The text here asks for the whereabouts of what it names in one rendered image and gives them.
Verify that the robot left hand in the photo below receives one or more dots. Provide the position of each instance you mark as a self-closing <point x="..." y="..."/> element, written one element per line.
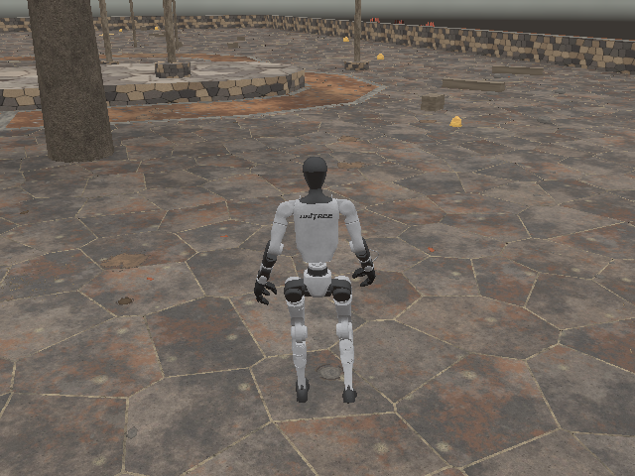
<point x="259" y="290"/>

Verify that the right robot foot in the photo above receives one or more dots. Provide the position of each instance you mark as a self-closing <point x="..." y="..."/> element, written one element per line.
<point x="349" y="395"/>

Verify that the left robot upper arm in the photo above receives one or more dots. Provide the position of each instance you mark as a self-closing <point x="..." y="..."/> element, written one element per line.
<point x="284" y="210"/>

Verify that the right robot forearm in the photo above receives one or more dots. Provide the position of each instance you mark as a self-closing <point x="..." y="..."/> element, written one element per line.
<point x="365" y="258"/>

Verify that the right robot shin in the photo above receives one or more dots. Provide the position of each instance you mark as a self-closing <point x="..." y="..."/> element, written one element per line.
<point x="346" y="349"/>

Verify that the left robot forearm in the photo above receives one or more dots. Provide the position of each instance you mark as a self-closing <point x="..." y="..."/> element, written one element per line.
<point x="266" y="266"/>

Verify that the robot right hand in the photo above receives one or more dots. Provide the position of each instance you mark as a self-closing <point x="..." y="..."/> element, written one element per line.
<point x="360" y="273"/>

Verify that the right robot upper arm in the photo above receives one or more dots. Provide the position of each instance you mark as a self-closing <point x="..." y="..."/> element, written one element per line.
<point x="347" y="208"/>

